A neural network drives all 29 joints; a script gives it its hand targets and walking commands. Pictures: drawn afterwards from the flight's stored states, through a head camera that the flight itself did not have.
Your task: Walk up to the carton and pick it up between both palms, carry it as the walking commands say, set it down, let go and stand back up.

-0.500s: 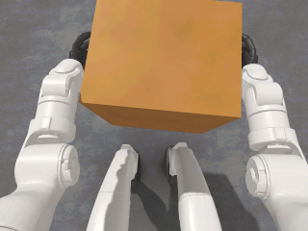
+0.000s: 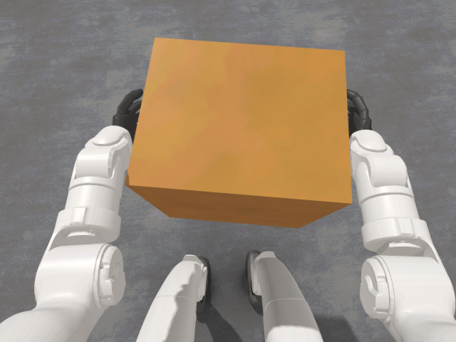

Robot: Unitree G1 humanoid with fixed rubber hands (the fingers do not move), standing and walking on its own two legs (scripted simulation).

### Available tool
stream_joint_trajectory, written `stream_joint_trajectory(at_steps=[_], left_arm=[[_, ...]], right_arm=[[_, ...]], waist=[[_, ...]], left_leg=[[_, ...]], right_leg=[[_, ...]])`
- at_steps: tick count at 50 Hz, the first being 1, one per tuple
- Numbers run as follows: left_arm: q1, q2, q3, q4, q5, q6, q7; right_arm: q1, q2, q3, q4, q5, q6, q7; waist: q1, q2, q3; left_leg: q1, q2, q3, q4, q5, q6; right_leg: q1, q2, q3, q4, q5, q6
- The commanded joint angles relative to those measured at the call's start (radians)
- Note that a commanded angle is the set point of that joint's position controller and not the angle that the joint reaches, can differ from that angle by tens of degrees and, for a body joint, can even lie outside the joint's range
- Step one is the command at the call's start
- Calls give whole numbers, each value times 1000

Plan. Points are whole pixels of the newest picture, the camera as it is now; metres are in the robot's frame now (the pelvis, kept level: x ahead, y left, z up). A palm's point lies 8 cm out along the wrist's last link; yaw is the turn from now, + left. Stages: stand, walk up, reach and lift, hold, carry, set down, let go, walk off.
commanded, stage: reach and lift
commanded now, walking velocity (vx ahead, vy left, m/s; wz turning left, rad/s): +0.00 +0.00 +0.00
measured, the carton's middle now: (239, 150) +0.43 +0.00 -0.06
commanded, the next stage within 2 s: hold in 1.88 s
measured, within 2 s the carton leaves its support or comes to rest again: neither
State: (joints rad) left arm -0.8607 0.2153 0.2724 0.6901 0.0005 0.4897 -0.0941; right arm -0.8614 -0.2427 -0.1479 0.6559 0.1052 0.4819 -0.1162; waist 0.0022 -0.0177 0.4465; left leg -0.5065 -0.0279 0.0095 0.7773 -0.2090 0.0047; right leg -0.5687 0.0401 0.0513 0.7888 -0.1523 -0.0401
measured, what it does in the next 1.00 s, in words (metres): shifts its weight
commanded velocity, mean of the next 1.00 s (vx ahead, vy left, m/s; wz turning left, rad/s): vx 0.00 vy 0.00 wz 0.00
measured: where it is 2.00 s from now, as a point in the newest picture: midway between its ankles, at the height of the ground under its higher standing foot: (227, 291)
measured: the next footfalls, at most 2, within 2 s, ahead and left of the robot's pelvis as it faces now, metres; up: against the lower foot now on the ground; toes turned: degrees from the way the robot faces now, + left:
none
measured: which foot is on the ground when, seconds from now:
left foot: down 0.00-1.00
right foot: down 0.00-1.00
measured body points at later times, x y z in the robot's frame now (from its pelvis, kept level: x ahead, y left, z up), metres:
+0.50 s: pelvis +0.09 +0.01 +0.04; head +0.08 -0.01 +0.49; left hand +0.45 +0.20 +0.09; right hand +0.45 -0.20 +0.08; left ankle +0.13 +0.13 -0.69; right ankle +0.16 -0.09 -0.69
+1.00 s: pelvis +0.11 +0.01 +0.05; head +0.07 +0.01 +0.49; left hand +0.42 +0.19 +0.08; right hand +0.42 -0.20 +0.08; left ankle +0.13 +0.13 -0.69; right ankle +0.16 -0.09 -0.69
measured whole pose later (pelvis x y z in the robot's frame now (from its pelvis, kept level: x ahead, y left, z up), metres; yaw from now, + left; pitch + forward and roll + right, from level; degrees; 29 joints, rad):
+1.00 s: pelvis +0.11 +0.01 +0.05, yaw +0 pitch -5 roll +1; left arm -0.32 0.00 0.30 0.37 0.16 0.72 -0.17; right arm -0.29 -0.06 -0.30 0.32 -0.15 0.71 0.12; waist 0.00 -0.01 -0.02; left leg -0.15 -0.02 0.00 0.45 -0.23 0.00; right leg -0.22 0.04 0.06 0.49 -0.19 -0.03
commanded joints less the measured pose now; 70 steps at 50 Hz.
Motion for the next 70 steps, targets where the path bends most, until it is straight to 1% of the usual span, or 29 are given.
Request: stream_joint_trajectory(at_steps=[1, 3, 6, 9, 10, 11, 13, 14, 16, 18, 20, 22, 24, 26, 27, 29, 30, 32, 34, 36, 39, 42, 48, 52, 55, 58, 62, 65, 70], left_arm=[[-698, -1173, -442, -390, -112, -49, -245], [-674, -1169, -404, -346, -84, -40, -251], [-614, -1155, -324, -252, -29, -22, -263], [-503, -1115, -215, -122, 42, 8, -275], [-464, -1104, -175, -73, 68, 23, -280], [-450, -1104, -155, -46, 79, 37, -285], [-447, -1095, -128, -1, 97, 65, -291], [-444, -1091, -122, 12, 104, 73, -293], [-421, -1067, -114, 19, 118, 87, -290], [-374, -1064, -142, -33, 109, 98, -282], [-341, -1086, -198, -122, 73, 108, -273], [-332, -1143, -293, -245, 9, 119, -265], [-318, -1172, -388, -378, -60, 134, -255], [-237, -1176, -449, -477, -92, 148, -238], [-188, -1178, -475, -511, -100, 154, -228], [-71, -1167, -493, -525, -91, 169, -212], [-8, -1151, -483, -512, -74, 178, -207], [62, -1119, -462, -489, -40, 191, -198], [71, -1094, -456, -486, -16, 198, -192], [49, -1088, -485, -531, -14, 197, -188], [14, -1088, -540, -612, -25, 190, -182], [11, -1085, -558, -628, -21, 191, -176], [-41, -1085, -544, -561, -14, 191, -181], [-92, -1082, -525, -503, -9, 183, -194], [-110, -1080, -516, -472, -10, 175, -206], [-110, -1078, -514, -460, -14, 166, -217], [-82, -1072, -519, -463, -20, 159, -226], [-48, -1069, -530, -480, -24, 160, -229], [4, -1073, -560, -532, -36, 171, -226]], right_arm=[[-739, 1302, 485, -290, 103, -22, 479], [-711, 1314, 448, -242, 81, -15, 486], [-646, 1330, 365, -151, 31, -4, 495], [-543, 1323, 229, -45, -46, 10, 501], [-515, 1317, 181, -16, -72, 19, 503], [-511, 1314, 159, -10, -82, 29, 504], [-506, 1288, 123, 0, -104, 49, 503], [-501, 1274, 115, 4, -117, 58, 503], [-459, 1251, 103, 17, -143, 78, 501], [-423, 1248, 138, -41, -135, 92, 498], [-418, 1262, 207, -142, -94, 99, 498], [-433, 1277, 309, -272, -28, 101, 501], [-418, 1280, 410, -376, 26, 112, 499], [-354, 1286, 494, -475, 56, 130, 491], [-323, 1293, 540, -534, 69, 139, 484], [-256, 1278, 591, -612, 70, 158, 468], [-209, 1259, 593, -620, 55, 170, 461], [-133, 1213, 579, -608, 25, 190, 451], [-83, 1179, 558, -580, 2, 204, 446], [-63, 1176, 559, -582, 2, 205, 445], [-52, 1184, 567, -601, 14, 200, 441], [-67, 1162, 554, -615, 11, 195, 435], [-123, 1100, 498, -571, -18, 196, 428], [-174, 1099, 479, -533, -28, 195, 425], [-200, 1115, 480, -514, -27, 192, 423], [-207, 1134, 491, -511, -22, 189, 420], [-185, 1158, 512, -519, -15, 190, 416], [-148, 1168, 525, -530, -11, 194, 413], [-78, 1166, 542, -562, -6, 203, 412]], waist=[[146, -8, -1798], [153, -16, -1684], [164, -30, -1444], [169, -37, -1099], [171, -34, -989], [168, -25, -931], [155, 3, -841], [150, 12, -806], [144, 19, -730], [144, 18, -759], [147, 17, -865], [140, 38, -1018], [123, 13, -1136], [126, -22, -1199], [130, -42, -1217], [131, -73, -1162], [129, -81, -1094], [126, -78, -955], [120, -60, -852], [116, -35, -840], [109, 3, -876], [96, 26, -871], [47, 16, -788], [40, -1, -737], [45, -21, -722], [48, -43, -724], [55, -62, -739], [57, -59, -754], [52, -26, -786]], left_leg=[[279, -52, -104, -229, -56, 20], [254, -48, -100, -251, -92, 23], [209, -39, -94, -287, -170, 26], [152, -29, -83, -313, -265, 28], [137, -28, -79, -320, -302, 29], [144, -26, -78, -329, -336, 30], [148, -13, -74, -355, -398, 33], [150, -9, -66, -364, -406, 33], [149, -9, -48, -376, -375, 32], [184, -16, -45, -379, -284, 31], [245, -21, -52, -382, -171, 30], [302, -13, -71, -398, -54, 25], [401, -19, -77, -381, 141, 14], [461, -25, -84, -369, 319, 11], [479, -30, -90, -369, 383, 15], [475, -38, -97, -380, 419, 23], [459, -40, -98, -390, 402, 28], [441, -40, -99, -409, 357, 33], [440, -36, -96, -421, 308, 32], [459, -36, -92, -424, 299, 28], [483, -37, -87, -417, 331, 19], [479, -37, -86, -412, 318, 12], [407, -34, -88, -420, 128, 11], [356, -33, -85, -426, 2, 21], [337, -33, -83, -425, -42, 29], [335, -34, -80, -421, -46, 35], [346, -35, -77, -420, -15, 39], [360, -37, -74, -421, 28, 38], [386, -37, -75, -425, 115, 30]], right_leg=[[568, 5, 106, -230, -160, 18], [541, 1, 108, -249, -201, 17], [486, -6, 114, -287, -290, 13], [403, -17, 129, -330, -411, 3], [380, -21, 134, -346, -456, -2], [388, -23, 137, -359, -488, -5], [405, -22, 129, -373, -509, -4], [405, -24, 120, -382, -500, -3], [397, -26, 95, -393, -443, -2], [434, -22, 77, -388, -333, -3], [502, -15, 66, -377, -214, -3], [613, 1, 51, -352, -67, 1], [636, 8, 36, -345, 92, 4], [677, 16, 34, -343, 263, 18], [717, 20, 38, -345, 351, 27], [755, 22, 48, -354, 462, 39], [748, 21, 51, -362, 476, 41], [708, 20, 51, -384, 431, 40], [659, 21, 48, -402, 339, 35], [640, 23, 49, -408, 291, 29], [630, 26, 52, -403, 288, 24], [610, 29, 51, -404, 253, 21], [561, 21, 46, -415, 77, 14], [535, 13, 46, -418, -40, 15], [526, 8, 47, -422, -89, 19], [531, 4, 49, -428, -97, 26], [548, 2, 51, -433, -60, 36], [566, 4, 49, -432, -3, 41], [593, 13, 46, -427, 98, 38]])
